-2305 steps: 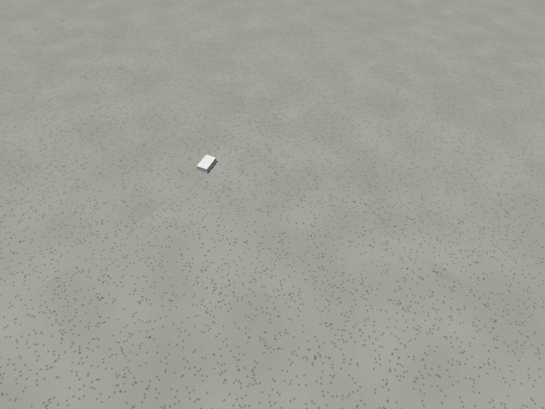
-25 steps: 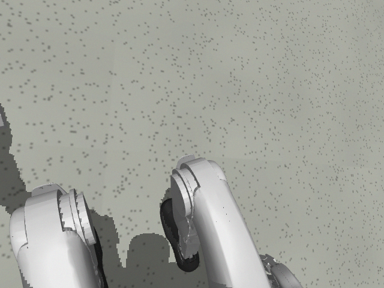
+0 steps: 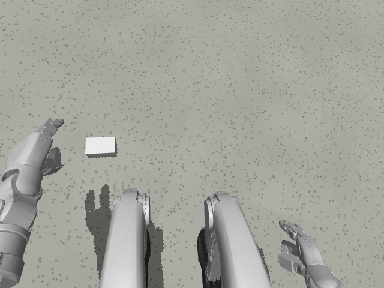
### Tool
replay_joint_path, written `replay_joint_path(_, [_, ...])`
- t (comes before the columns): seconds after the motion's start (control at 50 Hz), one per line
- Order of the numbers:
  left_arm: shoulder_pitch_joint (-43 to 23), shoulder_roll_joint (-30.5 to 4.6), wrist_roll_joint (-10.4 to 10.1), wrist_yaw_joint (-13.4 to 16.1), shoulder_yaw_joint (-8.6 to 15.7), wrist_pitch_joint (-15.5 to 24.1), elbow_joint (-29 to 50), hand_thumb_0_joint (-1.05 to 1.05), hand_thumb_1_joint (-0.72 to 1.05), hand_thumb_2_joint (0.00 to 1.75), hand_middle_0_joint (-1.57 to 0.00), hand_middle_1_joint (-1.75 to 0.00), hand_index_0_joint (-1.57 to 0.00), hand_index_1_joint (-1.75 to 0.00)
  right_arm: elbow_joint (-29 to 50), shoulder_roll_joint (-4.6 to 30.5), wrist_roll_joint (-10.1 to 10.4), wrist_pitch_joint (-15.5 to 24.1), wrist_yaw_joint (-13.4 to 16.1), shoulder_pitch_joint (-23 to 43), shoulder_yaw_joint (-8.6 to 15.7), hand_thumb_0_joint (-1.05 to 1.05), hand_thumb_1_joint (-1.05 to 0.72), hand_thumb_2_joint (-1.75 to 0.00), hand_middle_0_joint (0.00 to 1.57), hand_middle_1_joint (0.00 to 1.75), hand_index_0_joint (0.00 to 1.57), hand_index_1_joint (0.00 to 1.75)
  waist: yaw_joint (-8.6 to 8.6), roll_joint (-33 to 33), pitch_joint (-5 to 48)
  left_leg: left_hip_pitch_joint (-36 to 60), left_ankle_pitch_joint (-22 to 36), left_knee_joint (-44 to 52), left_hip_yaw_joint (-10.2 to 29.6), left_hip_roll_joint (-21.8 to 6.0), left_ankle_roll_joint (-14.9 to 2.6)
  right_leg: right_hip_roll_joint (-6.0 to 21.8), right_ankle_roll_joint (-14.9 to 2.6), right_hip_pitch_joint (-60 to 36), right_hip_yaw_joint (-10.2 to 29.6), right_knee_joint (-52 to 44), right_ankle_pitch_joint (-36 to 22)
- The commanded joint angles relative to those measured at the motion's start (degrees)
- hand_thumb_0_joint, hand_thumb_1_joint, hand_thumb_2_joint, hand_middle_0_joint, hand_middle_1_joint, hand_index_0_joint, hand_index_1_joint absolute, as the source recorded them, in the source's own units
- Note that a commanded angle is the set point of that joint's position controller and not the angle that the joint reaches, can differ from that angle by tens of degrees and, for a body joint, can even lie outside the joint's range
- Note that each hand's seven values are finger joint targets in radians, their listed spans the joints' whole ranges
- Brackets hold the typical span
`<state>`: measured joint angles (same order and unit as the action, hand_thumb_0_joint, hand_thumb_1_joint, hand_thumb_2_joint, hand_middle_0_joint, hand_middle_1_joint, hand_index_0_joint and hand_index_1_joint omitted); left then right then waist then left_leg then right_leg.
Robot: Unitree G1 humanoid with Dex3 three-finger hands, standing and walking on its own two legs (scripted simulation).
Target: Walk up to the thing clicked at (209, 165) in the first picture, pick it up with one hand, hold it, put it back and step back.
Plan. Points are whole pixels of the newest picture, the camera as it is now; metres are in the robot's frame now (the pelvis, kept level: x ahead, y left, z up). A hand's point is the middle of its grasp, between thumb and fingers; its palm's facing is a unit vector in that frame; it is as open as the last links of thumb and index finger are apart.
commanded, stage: home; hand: left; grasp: from above
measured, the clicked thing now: (101, 146) +0.51 +0.29 -0.46
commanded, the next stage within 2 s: none
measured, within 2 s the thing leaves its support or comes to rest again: neither
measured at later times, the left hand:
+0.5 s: hand (25, 204) +0.26 +0.22 +0.10, palm faces +0.12 -0.96 -0.27, open 7.4 cm
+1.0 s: hand out of the picture +0.22 +0.20 +0.19, palm faces +0.18 -0.96 -0.20, open 7.4 cm
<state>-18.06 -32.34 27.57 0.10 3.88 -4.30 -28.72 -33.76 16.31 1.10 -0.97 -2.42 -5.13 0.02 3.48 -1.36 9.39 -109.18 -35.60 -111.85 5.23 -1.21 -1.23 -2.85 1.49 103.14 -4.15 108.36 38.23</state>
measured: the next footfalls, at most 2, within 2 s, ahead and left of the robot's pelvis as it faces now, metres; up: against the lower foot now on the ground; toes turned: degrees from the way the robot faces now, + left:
none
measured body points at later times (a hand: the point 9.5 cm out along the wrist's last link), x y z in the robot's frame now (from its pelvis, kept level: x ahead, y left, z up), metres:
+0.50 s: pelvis +0.05 +0.00 +0.18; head +0.14 +0.04 +0.63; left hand +0.25 +0.27 +0.12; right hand +0.24 -0.22 +0.10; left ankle +0.09 +0.11 -0.44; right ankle +0.08 -0.13 -0.44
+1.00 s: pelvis +0.09 +0.00 +0.24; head +0.10 +0.01 +0.69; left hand +0.21 +0.25 +0.21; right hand +0.29 -0.22 +0.19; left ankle +0.09 +0.11 -0.44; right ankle +0.08 -0.13 -0.44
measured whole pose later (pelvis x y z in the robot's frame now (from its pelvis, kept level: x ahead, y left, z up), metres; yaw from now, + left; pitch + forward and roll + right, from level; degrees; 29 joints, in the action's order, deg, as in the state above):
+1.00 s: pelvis +0.09 +0.00 +0.24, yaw +7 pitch +10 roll -3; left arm 28.9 -12.7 -3.2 1.4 1.6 -26.0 7.2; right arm -28.8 12.8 0.7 12.6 10.2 -15.5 -2.4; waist 1.9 -2.8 9.4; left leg -40.5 -27.1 -57.6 3.7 -0.1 -0.6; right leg -1.1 0.6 34.9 -2.5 53.4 28.5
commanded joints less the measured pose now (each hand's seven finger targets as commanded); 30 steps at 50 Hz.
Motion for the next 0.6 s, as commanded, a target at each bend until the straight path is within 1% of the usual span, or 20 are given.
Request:
replay_joint_path(0.0, [-6.8, -7.4, -6.5, 2.2, 3.7, -0.7, 17.6, 0.0, 0.9, 0.9, -0.2, -0.3, -0.2, -0.3, 5.0, 9.3, 0.7, 3.6, 2.6, -5.1, 3.7, 0.0, -0.9, -0.9, 0.2, 0.3, 0.2, 0.3, 1.21, -11.1, 31.7, 36.9, 1.1, 23.6, 2.3, -1.0, -0.09, -0.2, -3.22, -17.1, -0.4, -17.7, -7.3])
replay_joint_path(0.02, [-5.3, -7.8, -7.6, 2.5, 4.7, -1.6, 17.9, 0.0, 0.9, 0.9, -0.2, -0.3, -0.2, -0.3, 5.5, 9.2, 0.9, 4.0, 3.0, -4.7, 3.6, 0.0, -0.9, -0.9, 0.2, 0.3, 0.2, 0.3, 0.87, -10.7, 31.8, 38.8, 0.9, 24.9, 2.7, -1.0, -0.04, -0.2, -3.13, -18.4, -0.3, -18.9, -7.3])
replay_joint_path(0.04, [-1.5, -5.5, -9.1, 2.6, 3.9, -2.4, 16.8, 0.0, 0.9, 0.9, -0.2, -0.3, -0.2, -0.3, 5.6, 8.8, 1.1, 4.5, 3.3, -4.1, 3.3, 0.0, -0.9, -0.9, 0.2, 0.3, 0.2, 0.3, 1.26, -9.9, 29.0, 38.8, 0.6, 26.5, 2.8, -0.9, 0.03, 0.0, -3.06, -19.6, -0.2, -20.3, -7.1])
replay_joint_path(0.06, [0.1, -5.0, -10.6, 3.0, 4.2, -2.9, 18.6, 0.0, 0.9, 0.9, -0.2, -0.3, -0.2, -0.3, 5.9, 8.4, 1.3, 4.9, 3.7, -3.8, 3.3, 0.0, -0.9, -0.9, 0.2, 0.3, 0.2, 0.3, 0.83, -8.5, 28.6, 39.6, 1.0, 27.3, 2.4, -0.7, -0.11, -0.1, -3.05, -21.6, 0.0, -22.2, -7.3])
replay_joint_path(0.1, [2.8, -3.6, -13.6, 3.5, 4.3, -4.3, 19.8, 0.0, 0.9, 0.9, -0.2, -0.3, -0.2, -0.3, 6.8, 7.5, 1.4, 5.6, 4.3, -2.9, 2.7, 0.0, -0.9, -0.9, 0.2, 0.3, 0.2, 0.3, 1.47, -7.0, 27.0, 40.4, 0.3, 29.3, 1.6, -0.3, -0.46, -0.2, -2.95, -25.5, 0.9, -26.0, -6.2])
replay_joint_path(0.12, [4.3, -2.4, -15.1, 3.6, 3.6, -5.0, 21.4, 0.0, 0.9, 0.9, -0.2, -0.3, -0.2, -0.3, 7.2, 7.2, 1.5, 6.0, 4.7, -2.5, 2.6, 0.0, -0.9, -0.9, 0.2, 0.3, 0.2, 0.3, 1.47, -7.1, 27.1, 41.8, 0.7, 30.5, 0.9, -0.1, -0.52, -0.1, -2.99, -27.9, 1.4, -27.9, -6.5])
replay_joint_path(0.14, [5.0, -2.4, -16.4, 3.7, 4.3, -5.7, 23.4, 0.0, 0.9, 0.9, -0.2, -0.3, -0.2, -0.3, 7.4, 7.2, 1.5, 6.4, 5.0, -2.3, 2.6, 0.0, -0.9, -0.9, 0.2, 0.3, 0.2, 0.3, 1.11, -8.0, 27.4, 44.1, 0.8, 32.0, 1.0, -0.1, -0.42, 0.0, -2.95, -29.3, 1.6, -28.9, -6.7])
replay_joint_path(0.18, [9.7, -0.9, -19.0, 4.2, 4.7, -7.1, 22.8, 0.0, 0.9, 0.9, -0.2, -0.3, -0.2, -0.3, 8.0, 6.7, 1.8, 7.0, 5.8, -1.9, 2.1, 0.0, -0.9, -0.9, 0.2, 0.3, 0.2, 0.3, 1.16, -6.8, 24.0, 45.8, -0.4, 35.3, 1.6, 0.0, -0.35, 0.1, -2.86, -31.8, 1.7, -31.7, -5.7])
replay_joint_path(0.2, [11.5, 0.3, -20.0, 4.2, 4.2, -7.8, 24.2, 0.0, 0.9, 0.9, -0.2, -0.3, -0.2, -0.3, 8.0, 6.4, 1.8, 7.3, 6.1, -1.9, 1.9, 0.0, -0.9, -0.9, 0.2, 0.3, 0.2, 0.3, 1.12, -7.6, 23.4, 47.7, 0.8, 36.9, 1.7, -0.1, -0.2, 0.1, -2.92, -33.1, 1.7, -32.8, -6.7])
replay_joint_path(0.26, [16.0, 1.9, -23.2, 4.9, 4.6, -10.1, 27.4, 0.0, 0.9, 0.9, -0.2, -0.3, -0.2, -0.3, 9.1, 5.4, 2.1, 8.1, 7.3, -3.0, 1.2, 0.0, -0.9, -0.9, 0.2, 0.3, 0.2, 0.3, 0.69, -6.1, 23.4, 52.9, 3.9, 40.7, 1.2, 0.2, -0.15, 0.2, -2.91, -39.6, 2.0, -37.9, -9.4])
replay_joint_path(0.28, [17.1, 3.6, -24.1, 5.0, 3.6, -10.8, 28.3, 0.0, 0.9, 0.9, -0.2, -0.3, -0.2, -0.3, 8.8, 5.0, 1.9, 8.4, 7.7, -3.5, 0.9, 0.0, -0.9, -0.9, 0.2, 0.3, 0.2, 0.3, 1.44, -6.6, 22.5, 54.2, 6.1, 41.8, 0.8, 0.2, -0.1, 0.2, -2.83, -41.6, 2.0, -39.3, -11.2])
replay_joint_path(0.3, [18.0, 4.6, -24.9, 5.1, 3.6, -11.5, 29.0, 0.0, 0.9, 0.9, -0.2, -0.3, -0.2, -0.3, 8.8, 4.7, 1.9, 8.8, 8.2, -4.0, 0.7, 0.0, -0.9, -0.9, 0.2, 0.3, 0.2, 0.3, 1.86, -5.9, 21.4, 55.2, 7.2, 43.1, 0.8, 0.1, -0.09, 0.3, -2.75, -43.0, 1.9, -40.8, -11.9])
replay_joint_path(0.34, [21.6, 5.8, -26.7, 5.2, 4.4, -12.8, 30.1, 0.0, 0.9, 0.9, -0.2, -0.3, -0.2, -0.3, 8.8, 4.4, 1.9, 9.5, 9.2, -4.8, 0.2, 0.0, -0.9, -0.9, 0.2, 0.3, 0.2, 0.3, 0.99, -6.3, 19.4, 58.5, 8.4, 45.9, 1.0, 0.0, 0.09, 0.3, -2.82, -45.8, 1.9, -43.3, -12.9])
replay_joint_path(0.36, [22.8, 7.2, -27.5, 5.1, 3.6, -13.2, 31.6, 0.0, 0.9, 0.9, -0.2, -0.3, -0.2, -0.3, 8.7, 4.1, 1.7, 9.9, 9.8, -5.2, 0.1, 0.0, -0.9, -0.9, 0.2, 0.3, 0.2, 0.3, 1.25, -6.7, 19.4, 60.6, 10.8, 47.2, 1.0, -0.1, 0.27, 0.4, -2.83, -47.4, 1.8, -44.5, -14.6])
replay_joint_path(0.4, [26.1, 7.9, -28.7, 5.1, 4.4, -14.3, 32.7, 0.0, 0.9, 0.9, -0.2, -0.3, -0.2, -0.3, 8.9, 3.9, 1.5, 10.5, 10.7, -6.2, -0.2, 0.0, -0.9, -0.9, 0.2, 0.3, 0.2, 0.3, 0.91, -6.3, 17.6, 63.4, 13.1, 49.8, 1.1, -0.2, 0.48, 0.3, -2.81, -50.4, 1.6, -46.9, -16.3])
replay_joint_path(0.42, [28.3, 9.3, -29.5, 4.9, 3.6, -14.9, 33.1, 0.0, 0.9, 0.9, -0.2, -0.3, -0.2, -0.3, 9.1, 3.5, 1.5, 10.9, 11.1, -6.5, -0.5, 0.0, -0.9, -0.9, 0.2, 0.3, 0.2, 0.3, 0.85, -6.2, 16.1, 64.3, 13.3, 51.4, 1.4, -0.1, 0.58, 0.4, -2.69, -51.7, 1.4, -48.1, -16.7])
replay_joint_path(0.48, [31.6, 10.7, -30.8, 4.6, 3.5, -16.1, 36.7, 0.0, 0.9, 0.9, -0.2, -0.3, -0.2, -0.3, 10.0, 3.3, 1.1, 11.8, 12.1, -7.7, -0.6, 0.0, -0.9, -0.9, 0.2, 0.3, 0.2, 0.3, 0.8, -6.6, 14.5, 68.5, 16.0, 55.2, 1.3, -0.2, 0.79, 0.2, -2.61, -56.1, 0.9, -51.6, -19.1])
replay_joint_path(0.5, [34.2, 11.0, -31.3, 4.6, 3.8, -16.6, 37.8, 0.0, 0.9, 0.9, -0.2, -0.3, -0.2, -0.3, 10.6, 3.1, 1.1, 12.1, 12.4, -8.3, -0.7, 0.0, -0.9, -0.9, 0.2, 0.3, 0.2, 0.3, 0.07, -6.0, 14.2, 69.9, 16.9, 56.2, 0.7, 0.0, 0.7, 0.3, -2.54, -57.9, 0.7, -53.0, -19.9])
replay_joint_path(0.54, [38.4, 12.5, -31.6, 4.4, 2.6, -17.5, 39.9, 0.0, 0.9, 0.9, -0.2, -0.3, -0.2, -0.3, 11.2, 2.5, 1.0, 12.5, 12.9, -9.1, -0.7, 0.0, -0.9, -0.9, 0.2, 0.3, 0.2, 0.3, 0.38, -5.2, 13.0, 71.4, 20.2, 57.5, -0.8, 0.4, 0.59, 0.1, -2.59, -61.7, 0.8, -56.1, -22.2])
replay_joint_path(0.58, [40.5, 12.5, -31.8, 4.3, 2.7, -18.0, 42.8, 0.0, 0.9, 0.9, -0.2, -0.3, -0.2, -0.3, 11.8, 2.4, 0.8, 13.1, 13.4, -9.4, -0.6, 0.0, -0.9, -0.9, 0.2, 0.3, 0.2, 0.3, 0.04, -4.0, 12.3, 72.8, 23.1, 58.3, -1.5, 0.7, 0.4, 0.1, -2.38, -64.6, 0.7, -58.2, -24.8])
